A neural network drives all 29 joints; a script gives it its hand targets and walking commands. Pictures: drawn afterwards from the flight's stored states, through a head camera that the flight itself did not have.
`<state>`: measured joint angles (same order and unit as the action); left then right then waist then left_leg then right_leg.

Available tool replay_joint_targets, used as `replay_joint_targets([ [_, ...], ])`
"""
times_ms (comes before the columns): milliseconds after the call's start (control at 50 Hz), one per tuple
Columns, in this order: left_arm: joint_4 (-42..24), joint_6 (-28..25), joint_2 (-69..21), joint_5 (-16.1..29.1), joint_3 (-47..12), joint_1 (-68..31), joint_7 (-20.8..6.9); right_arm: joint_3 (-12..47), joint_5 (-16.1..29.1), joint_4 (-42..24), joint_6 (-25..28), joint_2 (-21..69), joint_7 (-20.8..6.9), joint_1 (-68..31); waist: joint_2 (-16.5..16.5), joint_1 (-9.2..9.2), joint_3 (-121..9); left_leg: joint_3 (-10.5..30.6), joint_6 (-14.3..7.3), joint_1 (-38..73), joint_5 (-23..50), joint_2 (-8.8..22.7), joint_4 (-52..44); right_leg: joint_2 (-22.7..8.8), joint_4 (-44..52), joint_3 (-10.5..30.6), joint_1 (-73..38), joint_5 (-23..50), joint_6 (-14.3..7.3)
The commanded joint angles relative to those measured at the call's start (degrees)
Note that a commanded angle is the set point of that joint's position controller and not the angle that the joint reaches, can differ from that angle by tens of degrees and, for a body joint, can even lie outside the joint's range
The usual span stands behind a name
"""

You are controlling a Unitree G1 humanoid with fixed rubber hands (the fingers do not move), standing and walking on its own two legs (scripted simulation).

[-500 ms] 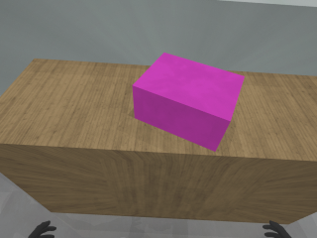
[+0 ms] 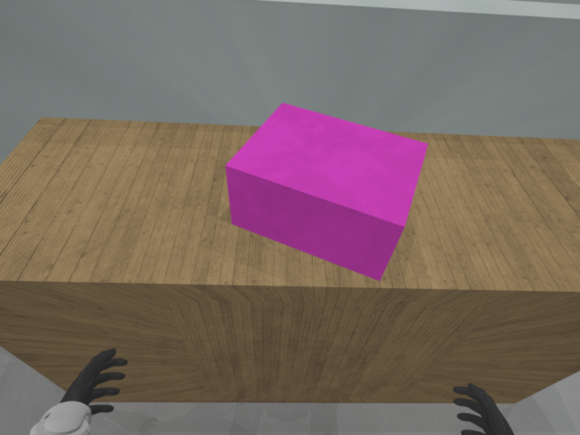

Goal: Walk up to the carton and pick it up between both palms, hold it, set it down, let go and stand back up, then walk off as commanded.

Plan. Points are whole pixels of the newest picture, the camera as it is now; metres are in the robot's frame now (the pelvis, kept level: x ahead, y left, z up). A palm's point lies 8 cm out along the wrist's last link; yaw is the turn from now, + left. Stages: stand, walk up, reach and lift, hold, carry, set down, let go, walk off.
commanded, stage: reach and lift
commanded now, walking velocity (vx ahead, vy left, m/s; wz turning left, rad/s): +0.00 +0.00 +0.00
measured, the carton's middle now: (327, 185) +0.52 -0.05 +0.03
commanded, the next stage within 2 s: none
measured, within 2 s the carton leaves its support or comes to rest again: neither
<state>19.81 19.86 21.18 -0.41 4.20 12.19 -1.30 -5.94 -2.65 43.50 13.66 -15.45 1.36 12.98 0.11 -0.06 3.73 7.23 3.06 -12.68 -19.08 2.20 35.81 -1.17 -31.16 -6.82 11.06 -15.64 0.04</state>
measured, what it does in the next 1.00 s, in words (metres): stands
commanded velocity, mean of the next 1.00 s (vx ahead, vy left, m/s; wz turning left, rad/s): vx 0.00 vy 0.00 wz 0.00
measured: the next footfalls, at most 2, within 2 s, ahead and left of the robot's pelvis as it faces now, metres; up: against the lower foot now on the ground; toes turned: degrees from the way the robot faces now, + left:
none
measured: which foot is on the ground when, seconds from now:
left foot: down 0.00-1.00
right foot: down 0.00-1.00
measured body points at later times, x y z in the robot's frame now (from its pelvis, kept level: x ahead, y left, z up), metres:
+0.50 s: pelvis +0.01 +0.00 +0.01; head +0.01 +0.02 +0.46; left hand +0.22 +0.30 +0.00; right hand +0.20 -0.25 -0.02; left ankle +0.01 +0.15 -0.73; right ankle +0.02 -0.12 -0.73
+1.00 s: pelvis +0.01 +0.01 +0.01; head +0.01 +0.02 +0.46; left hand +0.27 +0.31 +0.05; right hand +0.23 -0.23 +0.02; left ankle +0.01 +0.15 -0.73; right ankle +0.02 -0.12 -0.73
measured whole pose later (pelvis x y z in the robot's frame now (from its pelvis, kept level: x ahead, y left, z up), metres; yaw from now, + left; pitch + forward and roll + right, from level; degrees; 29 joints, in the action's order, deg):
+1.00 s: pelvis +0.01 +0.01 +0.01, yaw +0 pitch -4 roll -2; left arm 14.9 3.6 37.3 21.7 1.1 5.8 -11.2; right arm -3.7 11.0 7.2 -5.8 -8.0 15.3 13.2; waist -0.2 0.0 3.7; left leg 6.6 2.4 -9.0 -17.6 1.8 30.7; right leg -1.6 -25.5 -6.4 7.2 -13.8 0.4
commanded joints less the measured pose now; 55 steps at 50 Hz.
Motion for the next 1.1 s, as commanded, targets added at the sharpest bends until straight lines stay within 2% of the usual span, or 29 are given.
replay_joint_targets([
  [0,-13.8,-5.6,10.4,4.4,5.1,-6.5,-0.3,-3.4,1.8,-18.9,1.4,-5.4,2.3,-5.5,-3.0,-0.29,-7.0,-12.2,-1.9,-4.1,8.9,-3.6,-11.9,0.1,9.8,6.1,-15.0,11.5,1.4],
  [20,-13.5,-5.9,11.0,4.6,5.5,-7.6,-0.6,-3.3,1.8,-18.6,0.6,-4.8,2.5,-4.6,-2.7,0.09,-6.4,-12.1,-2.3,-4.0,7.2,-3.5,-12.3,-0.2,10.5,6.4,-14.8,8.7,1.3],
  [100,-15.4,-7.0,12.5,7.8,4.0,-7.6,-0.9,-3.2,3.2,-22.6,-1.5,-3.8,3.5,-4.9,-1.1,0.47,-5.4,-11.8,-1.9,-4.5,5.3,-3.3,-14.3,-0.2,10.9,6.3,-15.2,7.4,1.2],
  [160,-15.3,-7.0,13.1,8.6,3.6,-6.6,-1.3,-2.5,4.7,-24.7,-2.9,-3.2,4.3,-4.4,0.4,-0.42,-5.3,-11.9,-1.7,-4.3,6.4,-3.4,-14.9,-0.7,10.7,6.9,-16.3,10.2,1.1],
  [220,-15.6,-6.6,12.9,9.0,3.3,-4.1,-1.7,-2.4,5.8,-26.4,-4.4,-3.1,4.9,-3.5,0.6,-0.2,-4.1,-11.4,-1.3,-3.2,7.5,-3.2,-16.0,0.0,11.0,6.1,-17.0,11.2,0.9],
  [260,-16.9,-7.4,13.3,10.6,3.3,-5.1,-2.2,-2.5,6.6,-29.5,-4.7,-2.6,5.5,-4.4,0.4,-0.91,-5.2,-11.7,-1.4,-3.0,8.8,-3.2,-15.7,-0.3,11.0,6.5,-17.5,12.9,0.9],
  [280,-16.3,-7.4,12.6,11.0,2.5,-4.6,-2.3,-1.9,7.4,-29.6,-4.9,-2.9,5.4,-3.8,1.1,-0.38,-4.4,-11.4,-0.9,-2.9,9.6,-3.0,-15.9,0.0,10.9,6.2,-17.9,13.8,0.5],
  [300,-16.0,-7.3,13.4,11.1,3.0,-4.5,-2.8,-1.9,7.2,-30.7,-5.1,-2.6,5.9,-3.3,0.4,-1.04,-4.8,-11.4,-1.0,-2.9,11.6,-3.3,-15.4,0.0,10.6,6.4,-18.3,15.9,0.6],
  [340,-18.6,-8.4,15.5,12.2,3.7,-6.4,-3.2,-2.2,8.1,-33.7,-5.8,-2.5,6.4,-4.5,0.0,-0.53,-6.2,-11.4,-1.3,-2.0,11.3,-3.2,-15.6,-0.3,10.7,7.1,-18.1,14.7,0.7],
  [360,-18.3,-8.6,15.5,12.6,3.3,-6.6,-3.2,-1.8,9.0,-34.2,-6.4,-1.7,6.5,-4.1,1.8,-0.92,-5.9,-11.4,-1.1,-1.6,11.8,-3.1,-15.8,-0.2,11.1,6.9,-17.6,14.8,0.4],
  [380,-18.6,-9.0,15.7,13.7,2.7,-7.2,-3.7,-2.3,8.9,-35.0,-7.1,-1.5,6.8,-4.6,0.3,-0.31,-4.7,-10.9,-1.0,-1.5,10.8,-3.1,-15.9,-0.1,11.3,6.4,-17.0,13.0,0.6],
  [420,-19.7,-9.7,17.6,14.4,3.3,-8.0,-4.0,-1.0,10.4,-36.9,-7.8,-0.2,7.4,-3.5,1.8,-0.42,-6.4,-11.3,-1.1,-1.8,12.0,-3.3,-15.6,-0.5,10.5,7.2,-18.0,15.5,0.8],
  [440,-17.4,-10.0,17.2,14.9,3.4,-7.2,-4.4,-0.7,10.6,-36.3,-8.3,0.2,7.5,-3.6,1.3,-0.74,-5.4,-10.9,-1.1,-1.5,12.2,-3.2,-15.6,-0.8,10.9,7.3,-17.6,15.2,0.8],
  [460,-19.4,-10.4,18.9,15.4,3.7,-8.1,-4.7,-1.0,11.1,-39.3,-9.0,0.1,8.1,-4.1,1.5,-1.11,-7.0,-11.3,-1.4,-1.1,12.8,-3.5,-15.1,-1.1,10.7,7.6,-17.4,16.0,0.9],
  [500,-17.4,-10.9,18.9,16.4,3.7,-8.9,-5.2,-0.8,11.8,-39.3,-10.4,0.4,8.6,-4.7,1.7,-0.58,-6.4,-10.8,-1.3,-1.8,11.1,-2.9,-15.2,-1.2,11.0,7.9,-17.7,13.9,0.3],
  [520,-18.8,-11.6,19.4,16.8,3.9,-9.7,-5.6,-0.9,11.5,-41.3,-10.8,1.0,8.9,-4.1,1.0,-0.69,-6.4,-11.0,-1.3,-1.2,11.4,-3.3,-15.5,-1.1,10.7,7.5,-16.9,14.2,1.0],
  [540,-16.6,-11.8,19.9,17.6,3.2,-10.4,-6.0,-0.1,12.5,-41.7,-11.2,1.2,9.3,-5.1,1.4,-0.86,-6.3,-10.9,-1.3,-2.2,12.0,-3.2,-15.2,-1.1,10.6,8.1,-17.5,15.4,0.6],
  [620,-16.4,-14.3,23.6,19.0,4.5,-11.9,-7.6,0.9,13.7,-45.3,-12.2,1.8,11.3,-4.3,1.3,-0.33,-7.6,-10.4,-1.5,-1.7,13.3,-3.5,-14.5,-2.2,9.8,9.1,-18.2,18.2,1.2],
  [780,-15.0,-17.7,27.6,23.1,4.0,-14.2,-9.7,2.0,16.7,-50.7,-15.1,1.9,14.0,-5.6,2.5,0.34,-9.0,-9.5,-1.8,-2.7,13.5,-3.1,-14.0,-2.4,9.3,10.1,-17.8,18.1,0.4],
  [800,-14.0,-18.3,27.9,23.7,4.0,-13.6,-10.0,2.7,16.9,-50.6,-15.2,2.2,14.1,-5.1,0.7,0.41,-9.0,-9.3,-1.9,-2.3,13.7,-3.1,-14.1,-2.3,9.3,10.2,-17.5,18.3,0.7],
  [820,-13.7,-18.7,27.6,24.3,3.3,-15.2,-10.4,2.7,16.3,-51.7,-15.4,2.7,14.6,-6.1,1.2,0.72,-9.6,-8.7,-1.8,-2.1,13.1,-2.6,-14.3,-2.0,9.3,9.8,-17.6,17.5,0.4],
  [880,-16.0,-19.9,28.0,25.9,1.7,-15.2,-10.5,1.6,17.2,-53.4,-16.2,2.0,15.0,-6.7,2.5,1.2,-9.4,-8.0,-1.6,-2.8,14.1,-2.0,-14.2,-1.6,9.0,9.5,-17.1,16.5,-0.5],
  [920,-14.1,-20.1,29.2,26.3,1.7,-16.7,-10.5,1.9,17.7,-53.4,-16.9,1.6,15.2,-8.6,3.7,0.93,-8.6,-8.0,-1.5,-3.6,12.2,-2.5,-14.1,-2.0,9.6,9.7,-15.9,13.8,-0.7],
  [940,-15.9,-20.6,28.7,27.2,1.0,-17.5,-10.5,2.2,17.3,-54.9,-17.3,2.4,15.3,-8.0,3.0,1.33,-9.6,-7.8,-1.8,-3.9,12.0,-2.1,-14.3,-2.0,9.5,9.8,-16.1,14.3,-0.8],
  [960,-13.7,-20.5,29.5,27.5,1.2,-19.0,-10.6,2.3,17.7,-54.0,-18.0,2.6,15.3,-9.9,3.0,1.01,-9.4,-7.8,-2.2,-5.3,10.8,-2.2,-14.5,-1.8,9.3,9.7,-16.3,12.7,-0.9],
  [1000,-16.0,-21.0,29.6,27.7,0.3,-20.2,-10.3,1.8,17.4,-56.9,-18.2,2.0,15.6,-10.8,3.8,1.92,-10.9,-7.2,-1.9,-5.9,11.4,-2.0,-14.1,-1.5,8.4,9.8,-16.9,14.0,-0.6],
  [1020,-12.9,-20.4,29.6,28.1,0.8,-19.7,-10.5,2.6,17.8,-54.3,-19.0,1.8,15.6,-10.9,2.4,1.81,-9.0,-7.0,-2.0,-6.3,11.7,-1.8,-14.3,-1.5,8.6,9.9,-16.8,14.9,-0.7],
  [1060,-12.8,-20.7,30.1,28.8,0.7,-23.5,-10.6,3.1,18.5,-56.2,-19.1,2.4,15.9,-14.0,1.4,1.89,-9.9,-7.3,-2.5,-7.7,9.9,-2.0,-14.3,-1.8,8.2,10.1,-17.7,15.0,0.0],
  [1080,-12.6,-20.7,30.6,28.8,0.7,-21.1,-10.7,3.0,18.4,-55.7,-19.5,1.7,16.2,-11.7,1.4,2.36,-10.3,-7.3,-2.7,-7.1,10.9,-2.0,-14.0,-2.3,7.8,10.4,-18.0,17.9,0.0],
])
